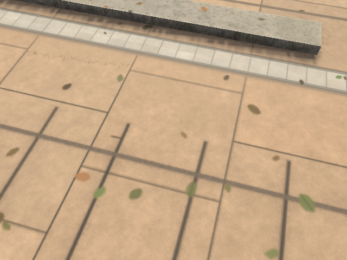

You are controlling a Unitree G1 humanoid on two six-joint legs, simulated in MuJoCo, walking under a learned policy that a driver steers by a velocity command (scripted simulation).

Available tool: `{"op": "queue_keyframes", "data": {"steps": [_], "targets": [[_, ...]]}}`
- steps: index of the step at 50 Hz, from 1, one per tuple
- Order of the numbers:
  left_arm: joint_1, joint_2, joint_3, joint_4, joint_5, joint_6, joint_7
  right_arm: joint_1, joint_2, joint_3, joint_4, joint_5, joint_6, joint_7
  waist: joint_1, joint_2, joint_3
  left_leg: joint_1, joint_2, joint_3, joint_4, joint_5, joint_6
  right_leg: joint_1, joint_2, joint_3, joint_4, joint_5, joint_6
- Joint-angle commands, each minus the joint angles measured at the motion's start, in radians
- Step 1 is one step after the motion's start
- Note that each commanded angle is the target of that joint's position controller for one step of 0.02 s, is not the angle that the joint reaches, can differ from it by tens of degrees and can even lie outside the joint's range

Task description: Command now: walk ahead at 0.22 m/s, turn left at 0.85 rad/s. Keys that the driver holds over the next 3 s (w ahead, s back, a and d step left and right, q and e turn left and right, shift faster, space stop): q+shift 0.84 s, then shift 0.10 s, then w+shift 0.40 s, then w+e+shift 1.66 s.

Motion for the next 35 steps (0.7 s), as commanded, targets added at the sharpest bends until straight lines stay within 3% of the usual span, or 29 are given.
{"op": "queue_keyframes", "data": {"steps": [1,3,5,9,11,13,14,15,16,17,18,19,20,22,23,25,30,33,34,35], "targets": [[-0.067,0.111,0.037,-0.057,-0.008,-0.021,0.007,0.061,0.018,0.001,-0.086,-0.005,0.019,0.007,-0.013,-0.078,-0.125,-0.082,0.112,-0.002,-0.161,0.071,0.001,0.162,-0.306,0.166,-0.197,0.573,-0.211],[-0.051,0.158,0.054,-0.023,-0.007,-0.011,0.023,-0.008,0.024,0.006,-0.102,-0.009,0.014,0.021,0.006,-0.086,-0.162,-0.033,0.105,0.018,-0.348,0.23,0.027,0.184,-0.282,0.077,-0.185,0.6,-0.204],[-0.071,0.178,0.057,-0.008,-0.021,0.002,0.033,-0.039,0.01,0.006,-0.1,-0.007,0.008,0.044,0.012,-0.111,-0.185,0.058,0.088,0.044,-0.515,0.38,0.052,0.194,-0.27,0.001,-0.183,0.562,-0.188],[-0.055,0.226,0.072,0.016,-0.055,0.015,0.021,-0.139,-0.053,-0.012,-0.139,-0.008,0.031,0.084,0.036,-0.109,-0.15,0.143,0.061,0.095,-0.705,0.408,0.102,0.239,-0.288,-0.067,-0.131,0.457,-0.142],[-0.032,0.252,0.082,0.027,-0.064,0.021,0.015,-0.161,-0.082,-0.026,-0.164,-0.01,0.04,0.091,0.037,-0.111,-0.129,0.166,0.031,0.126,-0.789,0.342,0.137,0.289,-0.294,-0.083,-0.063,0.474,-0.117],[-0.006,0.241,0.084,0.036,-0.065,0.027,0.009,-0.056,-0.123,-0.054,-0.141,-0.017,0.037,0.077,-0.015,-0.059,-0.158,0.345,-0.038,0.153,-0.922,0.407,0.197,0.255,-0.232,-0.142,0.161,0.506,-0.059],[0.046,0.22,0.078,0.023,-0.033,0.028,0.002,0.042,-0.236,-0.092,-0.138,-0.02,0.032,0.052,-0.045,0.121,-0.201,0.581,0.073,-0.06,-0.964,0.877,0.278,0.048,-0.146,-0.17,0.432,0.235,0.019],[0.09,0.147,0.048,-0.033,0.013,0.025,-0.006,0.008,-0.342,-0.099,-0.18,-0.044,0.027,0.039,0.044,0.347,-0.291,0.828,0.323,-0.494,-0.951,1.115,0.507,-0.326,0.029,-0.101,0.787,-0.534,0.09],[0.039,0.186,0.05,-0.037,-0.007,0.021,-0.016,-0.001,-0.282,-0.084,-0.204,-0.048,0.015,0.051,-0.02,0.209,-0.434,0.811,0.346,-0.579,-1.017,0.914,0.531,-0.354,0.032,0.145,0.879,-0.517,0.071],[-0.015,0.204,0.053,-0.053,-0.031,0.023,-0.016,-0.054,-0.249,-0.072,-0.21,-0.036,0.005,0.055,-0.006,0.128,-0.352,0.724,0.305,-0.493,-1.041,0.785,0.472,-0.371,0.014,0.167,0.859,-0.434,0.048],[-0.016,0.197,0.054,-0.043,-0.021,0.027,-0.007,-0.103,-0.211,-0.064,-0.212,-0.009,0.007,0.05,0.029,0.043,-0.278,0.624,0.238,-0.417,-1.051,0.656,0.398,-0.359,-0.006,0.172,0.778,-0.355,0.043],[-0.018,0.201,0.057,-0.039,-0.009,0.033,0.005,-0.156,-0.184,-0.055,-0.227,0.003,0.017,0.042,0.054,0.028,-0.235,0.526,0.196,-0.376,-1.068,0.575,0.355,-0.325,-0.014,0.171,0.697,-0.306,0.045],[-0.013,0.204,0.061,-0.04,-0.008,0.04,0.007,-0.198,-0.175,-0.051,-0.242,-0.003,0.025,0.034,0.081,0.048,-0.216,0.429,0.157,-0.342,-1.08,0.539,0.336,-0.257,-0.007,0.163,0.637,-0.27,0.048],[-0.01,0.172,0.056,-0.038,-0.013,0.047,0.007,-0.213,-0.175,-0.054,-0.252,-0.023,0.034,0.022,0.087,0.071,-0.218,0.366,0.117,-0.334,-1.082,0.535,0.327,-0.193,0.038,0.148,0.529,-0.234,0.06],[-0.01,0.157,0.053,-0.036,-0.016,0.048,0.008,-0.201,-0.178,-0.058,-0.249,-0.024,0.034,0.017,0.082,0.077,-0.229,0.364,0.111,-0.345,-1.078,0.527,0.326,-0.176,0.052,0.153,0.477,-0.225,0.065],[-0.022,0.135,0.046,-0.037,-0.019,0.052,0.007,-0.186,-0.183,-0.063,-0.244,-0.017,0.038,0.006,0.069,0.086,-0.244,0.358,0.101,-0.38,-1.07,0.448,0.313,-0.147,0.071,0.171,0.391,-0.191,0.068],[-0.036,0.145,0.055,-0.046,-0.029,0.054,-0.006,-0.184,-0.177,-0.065,-0.243,-0.014,0.053,0.004,0.046,0.163,-0.223,0.318,0.07,-0.473,-1.064,0.275,0.268,-0.042,0.098,0.187,0.218,-0.162,0.049],[0.062,0.168,0.076,-0.019,-0.03,0.049,-0.014,-0.215,-0.16,-0.059,-0.251,-0.002,0.062,0.007,0.095,0.17,-0.202,0.22,0.007,-0.484,-0.994,0.214,0.211,0.167,0.067,0.166,-0.046,-0.056,0.015],[0.104,0.231,0.095,-0.014,-0.015,0.056,-0.009,-0.171,-0.104,-0.043,-0.249,-0.002,0.066,0.008,0.084,0.044,-0.229,0.095,-0.07,-0.397,-0.828,-0.014,0.16,0.314,-0.117,0.298,-0.126,-0.083,-0.046],[0.065,0.295,0.104,-0.025,0.019,0.068,-0.003,-0.156,-0.076,-0.037,-0.273,0.01,0.057,0.012,0.037,-0.29,-0.185,-0.083,-0.219,-0.141,-0.554,-0.129,0.108,0.293,-0.331,0.58,-0.239,-0.084,-0.186]]}}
